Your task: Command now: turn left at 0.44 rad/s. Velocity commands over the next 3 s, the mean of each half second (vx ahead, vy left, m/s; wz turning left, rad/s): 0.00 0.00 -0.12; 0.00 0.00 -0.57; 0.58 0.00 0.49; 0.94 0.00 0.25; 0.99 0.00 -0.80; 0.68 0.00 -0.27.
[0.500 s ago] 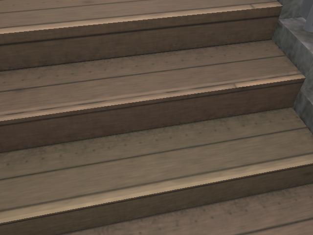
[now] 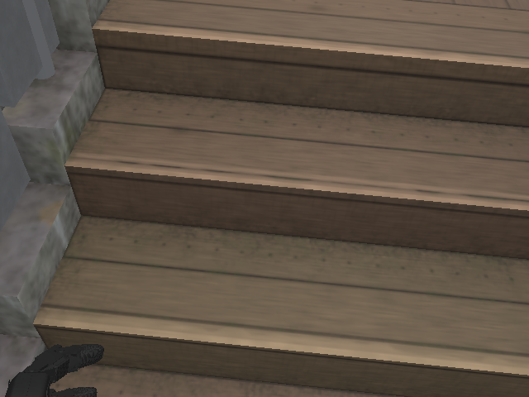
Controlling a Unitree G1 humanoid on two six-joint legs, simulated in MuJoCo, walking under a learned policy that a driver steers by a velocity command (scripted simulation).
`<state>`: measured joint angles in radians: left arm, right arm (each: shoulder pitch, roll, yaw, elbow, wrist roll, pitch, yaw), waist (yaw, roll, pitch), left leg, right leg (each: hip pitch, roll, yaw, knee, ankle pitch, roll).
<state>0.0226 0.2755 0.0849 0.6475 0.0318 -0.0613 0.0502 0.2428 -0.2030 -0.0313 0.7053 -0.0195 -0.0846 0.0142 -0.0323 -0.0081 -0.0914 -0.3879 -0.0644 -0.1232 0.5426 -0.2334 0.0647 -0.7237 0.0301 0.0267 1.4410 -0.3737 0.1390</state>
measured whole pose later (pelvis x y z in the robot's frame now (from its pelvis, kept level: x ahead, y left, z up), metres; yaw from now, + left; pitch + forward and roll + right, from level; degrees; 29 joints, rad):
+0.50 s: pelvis +0.00 -0.01 +0.00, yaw -8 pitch +4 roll +1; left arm 0.21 0.20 0.07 0.72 0.03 -0.09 0.00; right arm 0.05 -0.28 -0.06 0.57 -0.03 -0.05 -0.07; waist 0.04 0.00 -0.05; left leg -0.56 -0.09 -0.07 1.25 -0.49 -0.06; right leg -0.39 0.06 0.14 0.58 -0.26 -0.04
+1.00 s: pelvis -0.01 +0.04 +0.00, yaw -26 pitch +6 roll +1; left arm 0.12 0.26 0.06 0.77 0.04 -0.08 -0.01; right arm 0.25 -0.12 0.04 0.74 -0.01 -0.04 0.05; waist -0.07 -0.06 -0.05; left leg -0.34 -0.01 0.14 0.52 -0.28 0.06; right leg -0.76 0.02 0.16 1.21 -0.28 0.11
